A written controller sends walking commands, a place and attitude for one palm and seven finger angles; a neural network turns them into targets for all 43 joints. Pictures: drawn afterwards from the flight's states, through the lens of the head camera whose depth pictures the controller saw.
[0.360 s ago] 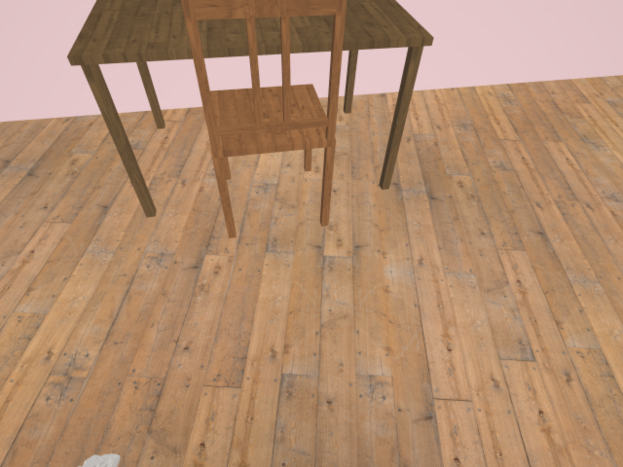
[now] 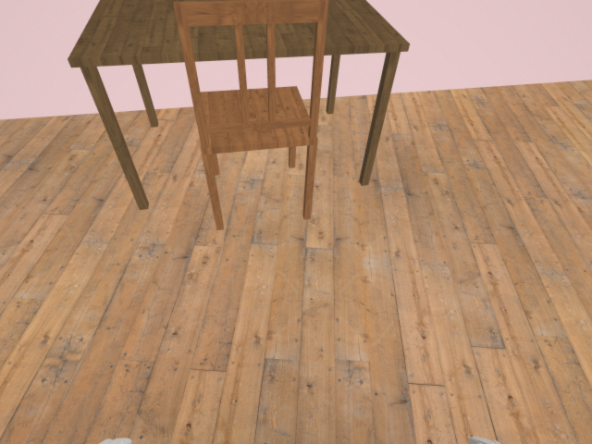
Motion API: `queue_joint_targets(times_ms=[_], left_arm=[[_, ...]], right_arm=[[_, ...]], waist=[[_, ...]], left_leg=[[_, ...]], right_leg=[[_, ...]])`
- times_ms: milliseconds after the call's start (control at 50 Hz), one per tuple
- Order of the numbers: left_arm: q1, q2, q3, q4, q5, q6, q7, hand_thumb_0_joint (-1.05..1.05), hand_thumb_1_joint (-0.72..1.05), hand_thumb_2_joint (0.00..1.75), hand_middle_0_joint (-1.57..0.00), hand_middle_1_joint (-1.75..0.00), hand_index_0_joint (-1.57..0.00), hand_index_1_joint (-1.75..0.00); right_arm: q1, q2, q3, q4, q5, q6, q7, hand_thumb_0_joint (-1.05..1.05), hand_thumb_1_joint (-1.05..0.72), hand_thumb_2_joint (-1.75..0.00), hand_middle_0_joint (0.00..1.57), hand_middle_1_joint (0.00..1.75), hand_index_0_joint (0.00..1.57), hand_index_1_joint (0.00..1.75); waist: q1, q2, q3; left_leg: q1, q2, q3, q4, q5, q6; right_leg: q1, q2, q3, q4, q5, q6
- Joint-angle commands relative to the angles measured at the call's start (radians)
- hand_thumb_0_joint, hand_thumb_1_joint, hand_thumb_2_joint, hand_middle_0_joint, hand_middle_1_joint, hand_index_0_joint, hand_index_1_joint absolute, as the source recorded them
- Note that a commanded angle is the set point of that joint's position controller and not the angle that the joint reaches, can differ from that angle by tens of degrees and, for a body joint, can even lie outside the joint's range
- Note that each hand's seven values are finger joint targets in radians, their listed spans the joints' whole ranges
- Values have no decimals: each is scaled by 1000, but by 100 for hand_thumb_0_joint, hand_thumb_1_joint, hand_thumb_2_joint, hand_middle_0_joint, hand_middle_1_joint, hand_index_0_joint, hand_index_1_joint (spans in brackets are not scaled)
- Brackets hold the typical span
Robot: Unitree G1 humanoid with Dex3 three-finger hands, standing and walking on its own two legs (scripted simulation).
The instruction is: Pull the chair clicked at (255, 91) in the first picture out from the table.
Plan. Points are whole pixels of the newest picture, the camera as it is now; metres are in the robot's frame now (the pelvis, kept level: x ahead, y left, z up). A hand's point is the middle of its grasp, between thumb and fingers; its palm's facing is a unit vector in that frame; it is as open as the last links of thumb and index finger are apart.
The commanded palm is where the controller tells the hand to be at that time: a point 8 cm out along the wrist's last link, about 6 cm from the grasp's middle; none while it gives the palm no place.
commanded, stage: stand and wait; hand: left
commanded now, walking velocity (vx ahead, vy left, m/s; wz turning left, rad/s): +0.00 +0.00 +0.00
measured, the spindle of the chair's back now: (242, 78) +1.16 +0.25 -0.07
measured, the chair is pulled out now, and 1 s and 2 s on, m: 0.00 0.00 0.00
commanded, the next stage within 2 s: look at it before walking up in 0.46 s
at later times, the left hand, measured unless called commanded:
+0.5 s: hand out of the picture +0.06 +0.24 -0.15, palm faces -0.03 -0.94 -0.33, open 7.4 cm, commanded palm none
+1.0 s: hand out of the picture +0.05 +0.24 -0.16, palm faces -0.03 -0.95 -0.32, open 7.4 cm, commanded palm none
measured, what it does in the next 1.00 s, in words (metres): stands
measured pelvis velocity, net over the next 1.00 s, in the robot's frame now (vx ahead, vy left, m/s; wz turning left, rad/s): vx -0.02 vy -0.01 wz -0.01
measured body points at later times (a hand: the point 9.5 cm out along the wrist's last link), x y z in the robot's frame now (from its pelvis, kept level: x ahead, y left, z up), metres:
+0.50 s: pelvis -0.01 -0.01 +0.00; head -0.01 +0.00 +0.45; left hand +0.06 +0.29 -0.13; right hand +0.06 -0.30 -0.13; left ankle -0.02 +0.12 -0.74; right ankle -0.02 -0.13 -0.74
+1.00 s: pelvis -0.02 -0.01 +0.00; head -0.01 +0.00 +0.45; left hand +0.05 +0.29 -0.13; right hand +0.06 -0.30 -0.13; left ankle -0.02 +0.12 -0.74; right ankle -0.02 -0.13 -0.74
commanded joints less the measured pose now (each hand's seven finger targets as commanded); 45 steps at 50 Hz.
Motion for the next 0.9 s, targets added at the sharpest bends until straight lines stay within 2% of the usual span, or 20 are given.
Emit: queue_joint_targets(times_ms=[0,120,340,460,700,880], left_arm=[[-44,208,48,-63,-4,-30,17,0,90,90,-20,-30,-20,-30],[-34,212,48,-40,-5,-33,17,0,90,90,-20,-30,-20,-30],[-35,213,43,-9,-5,-32,14,0,90,90,-20,-30,-20,-30],[-34,214,43,-4,-5,-35,14,0,90,90,-20,-30,-20,-30],[-40,208,42,-1,-2,-32,13,0,90,90,-20,-30,-20,-30],[-34,208,43,2,-2,-33,12,0,90,90,-20,-30,-20,-30]], right_arm=[[-46,-212,-46,-53,4,-24,-17,0,-90,-90,20,30,20,30],[-34,-215,-43,-29,7,-22,-17,0,-90,-90,20,30,20,30],[-16,-216,-38,10,7,-20,-13,0,-90,-90,20,30,20,30],[-9,-215,-39,18,7,-22,-12,0,-90,-90,20,30,20,30],[-12,-217,-38,21,7,-24,-12,0,-90,-90,20,30,20,30],[-12,-215,-39,22,8,-24,-12,0,-90,-90,20,30,20,30]], waist=[[-10,20,-79],[-8,14,-86],[-7,13,-40],[-10,12,-56],[-8,24,-31],[-8,24,-44]], left_leg=[[12,118,-77,-70,278,32],[19,120,-80,-74,262,28],[-5,121,-85,-113,169,24],[7,123,-88,-114,186,23],[-1,126,-95,-138,168,23],[9,128,-95,-135,188,23]], right_leg=[[25,-98,76,-68,275,-46],[37,-103,81,-84,274,-49],[10,-101,96,-125,170,-47],[15,-103,102,-127,186,-49],[0,-94,97,-136,149,-42],[6,-98,97,-137,174,-43]])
